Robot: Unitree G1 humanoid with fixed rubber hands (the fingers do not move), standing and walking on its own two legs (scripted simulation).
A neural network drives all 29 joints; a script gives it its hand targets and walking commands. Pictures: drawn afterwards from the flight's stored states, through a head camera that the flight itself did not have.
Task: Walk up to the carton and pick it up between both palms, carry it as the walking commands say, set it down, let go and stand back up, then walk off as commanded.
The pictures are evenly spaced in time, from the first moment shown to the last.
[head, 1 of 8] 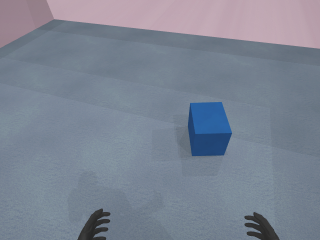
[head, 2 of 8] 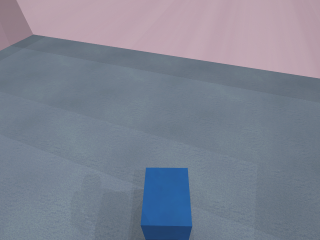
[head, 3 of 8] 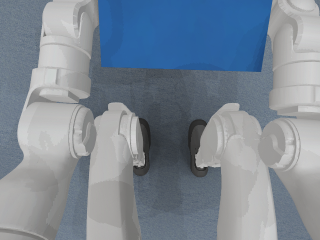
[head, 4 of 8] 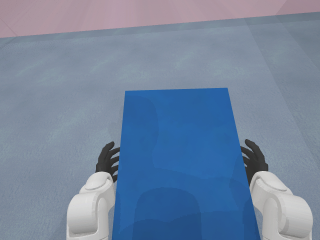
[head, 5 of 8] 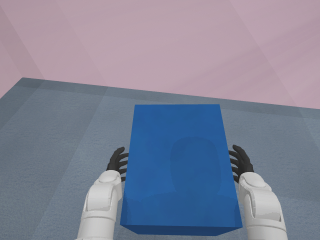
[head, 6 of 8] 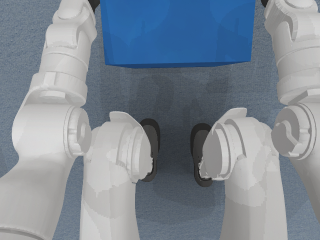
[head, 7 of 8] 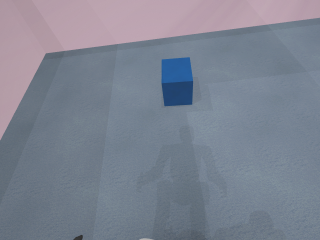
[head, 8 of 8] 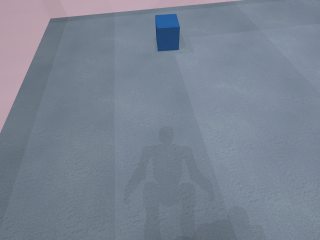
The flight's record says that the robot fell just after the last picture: no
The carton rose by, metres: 0.68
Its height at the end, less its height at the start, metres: +0.00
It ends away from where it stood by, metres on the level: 4.12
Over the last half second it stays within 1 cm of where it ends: yes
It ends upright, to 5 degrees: yes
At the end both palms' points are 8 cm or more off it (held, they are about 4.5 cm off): yes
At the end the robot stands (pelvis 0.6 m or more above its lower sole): yes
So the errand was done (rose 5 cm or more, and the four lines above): yes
